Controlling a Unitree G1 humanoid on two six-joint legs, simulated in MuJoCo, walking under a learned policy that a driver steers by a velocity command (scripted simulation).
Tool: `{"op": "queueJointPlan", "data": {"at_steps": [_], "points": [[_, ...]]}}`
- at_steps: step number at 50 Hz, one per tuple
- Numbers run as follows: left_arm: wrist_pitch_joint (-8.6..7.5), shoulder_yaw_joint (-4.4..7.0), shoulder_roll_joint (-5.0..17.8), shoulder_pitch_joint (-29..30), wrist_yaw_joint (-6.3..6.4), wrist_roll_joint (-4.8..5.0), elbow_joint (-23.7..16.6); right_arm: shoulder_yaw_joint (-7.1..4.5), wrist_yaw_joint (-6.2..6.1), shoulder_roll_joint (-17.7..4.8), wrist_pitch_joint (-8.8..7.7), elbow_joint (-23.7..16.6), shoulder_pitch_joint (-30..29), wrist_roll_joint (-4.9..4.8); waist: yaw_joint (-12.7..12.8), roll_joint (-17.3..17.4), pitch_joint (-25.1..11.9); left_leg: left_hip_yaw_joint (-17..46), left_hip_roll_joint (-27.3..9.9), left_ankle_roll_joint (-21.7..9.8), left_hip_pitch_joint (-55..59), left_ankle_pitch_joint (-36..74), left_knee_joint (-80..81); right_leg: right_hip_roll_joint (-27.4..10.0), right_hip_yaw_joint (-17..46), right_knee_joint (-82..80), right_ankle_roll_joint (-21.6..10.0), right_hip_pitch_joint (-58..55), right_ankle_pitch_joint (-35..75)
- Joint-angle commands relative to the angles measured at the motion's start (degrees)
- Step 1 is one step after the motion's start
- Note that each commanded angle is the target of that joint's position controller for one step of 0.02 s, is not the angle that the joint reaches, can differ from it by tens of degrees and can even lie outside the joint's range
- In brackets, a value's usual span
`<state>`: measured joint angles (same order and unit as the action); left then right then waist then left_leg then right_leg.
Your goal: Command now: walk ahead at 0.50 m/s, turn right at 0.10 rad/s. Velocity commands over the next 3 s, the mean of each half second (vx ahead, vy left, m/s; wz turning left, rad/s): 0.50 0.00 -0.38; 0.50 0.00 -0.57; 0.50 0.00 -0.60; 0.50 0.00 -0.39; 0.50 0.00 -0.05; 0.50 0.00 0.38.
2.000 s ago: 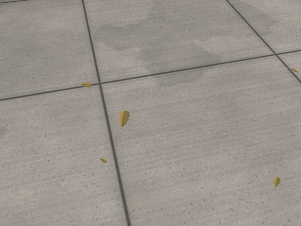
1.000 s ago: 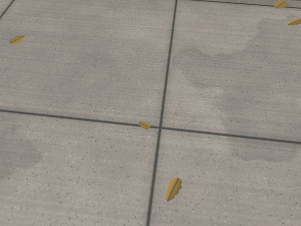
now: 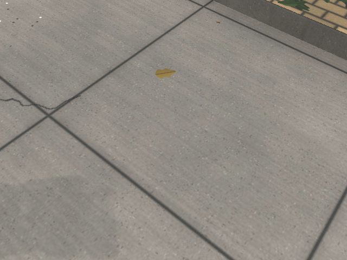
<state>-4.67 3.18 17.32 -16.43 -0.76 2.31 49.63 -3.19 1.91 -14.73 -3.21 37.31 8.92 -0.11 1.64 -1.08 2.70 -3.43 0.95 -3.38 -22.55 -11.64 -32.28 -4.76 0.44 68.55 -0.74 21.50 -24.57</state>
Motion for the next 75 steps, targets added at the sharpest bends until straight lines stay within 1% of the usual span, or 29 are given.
{"op": "queueJointPlan", "data": {"at_steps": [1, 7, 16, 19, 21, 22, 23, 24, 25, 26, 28, 32, 37, 42, 45, 46, 47, 48, 49, 50, 52, 56, 67, 70, 71, 72, 73, 74, 75], "points": [[0.08, 1.66, 6.1, 0.3, 0.11, -0.43, -4.0, -1.98, -0.18, -5.7, -1.77, -0.6, 4.4, 0.34, -1.7, 6.6, -6.3, 15.4, -15.4, -9.5, 15.9, 10.1, 18.8, -4.7, 4.7, 0.6, -0.1, 14.5, 7.6], [1.99, 1.58, 2.8, 3.1, 0.56, -0.66, -4.5, -2.44, -1.61, -6.1, -3.65, 3.2, 5.4, 1.44, -1.2, 4.4, -1.6, 3.3, -14.1, -8.1, 14.9, 17.2, 24.2, -2.7, 7.2, -9.1, 2.0, 19.9, 21.5], [1.36, 0.02, 0.1, 16.2, -2.66, -1.29, -10.9, -3.35, -2.94, -9.1, -1.59, 7.5, 10.3, -0.13, -6.2, 3.2, 3.4, -5.5, -17.2, -5.5, 27.6, 23.4, 21.5, -0.7, -1.0, -30.3, -1.4, 23.2, 25.5], [1.59, 0.87, 1.9, 14.2, -3.47, -1.11, -12.6, -3.89, -3.56, -11.4, -0.22, 7.4, 8.7, -0.63, -3.4, 5.9, -0.1, -7.8, -17.5, -3.6, 30.2, 46.8, 12.9, 3.5, -6.0, -31.4, -4.5, 15.8, 16.9], [1.92, 3.03, 5.9, 3.0, -3.06, -0.86, -10.8, -4.08, -4.0, -12.9, 0.6, 7.1, 7.0, -0.99, 3.3, 6.9, -6.8, -9.2, -15.8, -1.6, 27.5, 58.4, -3.2, 8.1, -8.0, -33.3, -7.7, 0.1, 14.7], [2.2, 4.94, 9.7, -6.0, -2.06, -0.97, -8.8, -3.66, -4.17, -12.3, 0.29, 6.7, 6.6, -1.06, 8.1, 4.2, -11.6, -9.7, -13.2, 0.7, 18.0, 48.3, -17.8, 7.8, -3.7, -37.1, -10.1, -16.0, 18.6], [2.37, 6.24, 16.1, -8.4, -0.94, -0.94, -8.3, -1.29, -3.46, -4.0, -0.91, 4.3, 11.9, 1.33, 3.3, -11.4, -16.4, -7.8, -4.3, 4.4, -6.3, -2.6, -39.5, -7.1, 22.7, -37.9, -18.5, -36.7, 19.7], [1.45, 5.41, 15.0, -8.9, -1.37, -1.24, -10.1, -0.33, -2.45, -4.3, -3.47, 3.0, 10.9, 0.23, 3.6, -10.2, -26.4, 6.5, 3.2, 4.8, -18.5, -23.6, -50.7, -15.1, 49.1, -48.3, -26.5, -46.5, 11.7], [1.01, 4.4, 11.0, -8.1, -1.52, -1.64, -9.9, -1.48, -1.68, -8.5, -4.94, 1.6, 3.6, -2.08, 6.2, -4.4, -20.8, 10.4, -0.6, 3.3, -24.1, -18.8, -51.0, -13.4, 41.8, -50.9, -22.2, -43.5, 11.9], [0.7, 3.85, 8.9, -4.8, -1.43, -1.23, -10.1, -1.17, -1.65, -8.2, -5.61, 0.6, 1.3, -2.25, 4.2, -1.7, -13.6, 9.6, -3.1, 2.3, -24.4, -13.6, -46.1, -11.0, 33.4, -50.9, -19.8, -34.9, 15.2], [0.7, 2.6, 5.3, 2.1, -1.09, -1.44, -12.0, -1.84, -2.4, -8.7, -5.03, 1.6, 1.8, 0.14, -0.8, 1.4, -7.0, 8.8, -6.8, 3.0, -17.1, -8.4, -37.3, -6.5, 22.9, -52.3, -16.9, -19.2, 25.6], [0.46, 2.91, 6.8, 2.4, 0.06, -1.7, -12.9, -1.55, -2.58, -6.4, -2.53, 1.1, 2.6, 1.05, -2.9, -0.6, -5.3, 6.8, -6.9, 6.2, -12.4, -3.3, -27.8, -3.3, 16.4, -55.1, -16.7, -8.8, 33.8], [1.4, 3.24, 8.0, -1.1, 1.38, -0.99, -12.0, -0.28, -2.07, -4.2, -2.75, -1.4, -8.1, 0.6, 1.3, -3.9, -3.9, 5.9, -2.8, 7.7, -8.6, 13.6, -5.6, 0.7, 13.1, -53.5, -12.5, -6.1, 25.9], [2.2, 3.3, 7.8, -3.9, 1.72, -0.72, -11.0, -1.29, -0.72, -7.3, -4.08, -2.7, -11.3, -0.43, 2.0, -5.4, -3.7, 8.1, -0.9, 5.9, -5.1, 12.1, 3.5, -2.6, 21.4, -48.1, -11.0, -11.9, 18.8], [2.46, 2.9, 6.2, -1.6, 1.78, -1.1, -12.0, -2.82, -0.95, -9.6, -4.98, -0.6, -2.4, -0.23, -3.3, -6.9, -6.3, 7.1, -1.0, 2.4, 7.1, 8.6, 7.4, -0.6, 22.9, -39.8, -8.2, -11.8, 22.0], [2.21, 1.72, 3.0, -1.2, 1.51, -1.6, -13.0, -3.68, -1.39, -12.1, -5.26, 0.2, 5.1, 0.85, -6.8, -3.0, -12.9, 13.3, -8.3, -1.0, 20.2, 6.4, 6.4, 2.6, 19.1, -27.0, -6.1, -6.7, 19.1], [1.72, 0.57, -0.7, -8.3, 1.59, -0.6, -14.6, -4.96, -1.59, -17.3, -4.68, 1.6, 12.1, 1.97, -5.2, 13.3, -21.1, 37.0, -21.6, -10.0, 40.7, -4.5, 9.7, 11.0, 10.7, -7.2, -1.7, 12.3, 0.2], [1.53, 0.81, 3.3, -9.6, 1.66, -0.02, -14.3, -4.36, -1.11, -14.1, -4.25, 2.2, 13.0, 0.49, -5.2, 18.2, -20.5, 50.7, -25.7, -12.1, 41.9, -18.6, 14.5, 8.1, 10.2, 3.1, -0.9, 22.6, -9.4], [1.82, 2.0, 7.6, -5.2, 1.6, -0.06, -14.0, -3.16, -1.3, -9.8, -3.88, 1.4, 10.1, 0.03, -6.4, 11.3, -12.6, 43.1, -23.4, -9.6, 35.1, -21.6, 15.7, 5.3, 10.4, 7.1, -0.5, 25.4, -4.3], [2.2, 2.19, 7.9, -1.3, 1.61, -0.71, -14.7, -2.55, -1.5, -8.3, -3.3, 1.0, 7.4, 0.3, -6.1, 7.1, -8.0, 34.5, -20.9, -7.5, 28.3, -15.6, 15.9, 3.3, 8.1, 7.1, -0.2, 24.5, 0.0], [2.48, 2.48, 6.5, 1.2, 1.08, -1.19, -15.7, -1.61, -1.69, -6.0, -3.01, 1.7, 4.2, 0.81, -3.7, 7.1, -3.0, 23.4, -16.6, -6.1, 18.3, -4.2, 18.5, 0.1, 7.5, 2.5, 0.0, 21.0, 5.3], [3.52, 1.85, 3.1, 1.9, 0.6, -0.84, -16.7, -2.13, -1.77, -7.4, -3.76, 3.7, 4.3, 0.51, -2.7, 7.1, -1.8, 13.2, -15.6, -7.4, 14.9, 5.6, 22.5, -1.6, 5.7, -2.6, 0.9, 20.1, 9.4], [2.68, 0.74, 1.2, 16.4, -2.45, -0.74, -21.0, -3.23, -2.27, -12.6, -1.47, 8.4, 8.7, -0.79, -6.8, 4.8, 2.0, -3.1, -16.9, -4.5, 24.5, 18.6, 21.1, 0.1, -1.8, -29.8, -1.2, 17.9, 22.5], [3.1, 2.24, 4.0, 12.5, -2.69, -1.28, -21.2, -4.02, -2.69, -15.2, -0.45, 8.5, 8.0, -1.68, -2.9, 7.2, -1.6, -6.5, -17.1, -2.8, 27.6, 44.7, 10.6, 4.9, -6.1, -32.0, -4.8, 8.7, 13.8], [3.32, 3.5, 6.1, 5.6, -2.48, -1.28, -19.5, -4.14, -2.92, -15.6, 0.0, 8.4, 7.4, -1.93, 1.3, 7.0, -5.3, -8.0, -16.1, -1.8, 26.4, 51.4, 1.2, 7.5, -7.4, -34.5, -6.6, -0.2, 14.1], [3.68, 5.43, 9.4, -4.5, -1.63, -1.12, -16.8, -3.55, -3.17, -14.2, 0.01, 8.1, 7.5, -1.76, 6.4, 4.9, -10.4, -9.2, -13.9, 0.2, 18.6, 47.1, -12.3, 8.9, -5.9, -37.5, -9.0, -15.9, 17.9], [4.13, 6.74, 15.0, -9.6, -0.32, -0.73, -15.6, -1.61, -2.92, -8.1, -0.51, 6.0, 9.8, 0.87, 5.4, -7.4, -15.0, -9.1, -8.8, 3.0, -2.1, 8.9, -32.4, -3.8, 14.8, -37.9, -14.4, -34.6, 18.3], [3.07, 6.28, 17.2, -7.4, -0.73, -0.8, -17.8, -0.11, -2.2, -5.8, -2.56, 3.2, 10.7, 0.73, 1.9, -14.6, -24.4, 3.0, 1.4, 4.7, -18.0, -22.8, -47.4, -14.6, 46.9, -48.3, -24.5, -44.9, 7.1], [2.22, 4.8, 11.9, -7.3, -1.26, -1.11, -17.7, -1.46, -1.4, -11.2, -4.06, 2.1, 4.1, -1.36, 5.4, -6.7, -21.5, 9.4, -2.0, 3.8, -24.4, -18.7, -49.3, -13.6, 43.0, -51.5, -21.3, -43.0, 4.7]]}}
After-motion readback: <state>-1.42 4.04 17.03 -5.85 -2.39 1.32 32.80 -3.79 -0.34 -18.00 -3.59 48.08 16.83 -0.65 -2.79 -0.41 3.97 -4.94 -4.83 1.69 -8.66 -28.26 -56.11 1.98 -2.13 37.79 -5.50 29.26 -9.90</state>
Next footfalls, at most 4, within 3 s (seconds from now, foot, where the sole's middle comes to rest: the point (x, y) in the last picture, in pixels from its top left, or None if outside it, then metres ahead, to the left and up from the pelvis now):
0.44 right None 0.38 -0.17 -0.77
0.92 left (200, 195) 0.71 -0.08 -0.77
1.44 right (292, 190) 0.76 -0.47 -0.77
1.94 left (303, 129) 1.09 -0.59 -0.77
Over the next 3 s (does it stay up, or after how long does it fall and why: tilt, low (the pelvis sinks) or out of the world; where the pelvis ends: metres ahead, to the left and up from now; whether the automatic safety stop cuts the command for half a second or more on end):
stays up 1.19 -1.01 -0.01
